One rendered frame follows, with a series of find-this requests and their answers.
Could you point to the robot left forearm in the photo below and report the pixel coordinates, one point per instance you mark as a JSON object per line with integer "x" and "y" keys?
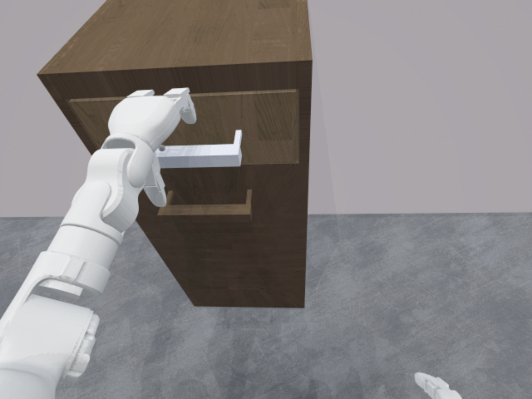
{"x": 77, "y": 260}

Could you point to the handle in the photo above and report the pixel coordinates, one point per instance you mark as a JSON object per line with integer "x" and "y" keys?
{"x": 191, "y": 156}
{"x": 205, "y": 213}

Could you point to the left robot hand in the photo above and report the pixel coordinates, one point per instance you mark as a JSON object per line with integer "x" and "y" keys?
{"x": 153, "y": 119}

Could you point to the cabinet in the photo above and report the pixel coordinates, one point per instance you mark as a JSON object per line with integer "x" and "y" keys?
{"x": 208, "y": 46}

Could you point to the right robot hand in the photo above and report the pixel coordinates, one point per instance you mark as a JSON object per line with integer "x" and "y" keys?
{"x": 435, "y": 387}

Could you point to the drawer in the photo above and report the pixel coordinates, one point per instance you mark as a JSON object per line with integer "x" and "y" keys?
{"x": 267, "y": 120}

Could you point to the left robot upper arm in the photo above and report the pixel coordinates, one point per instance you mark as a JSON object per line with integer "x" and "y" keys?
{"x": 48, "y": 343}

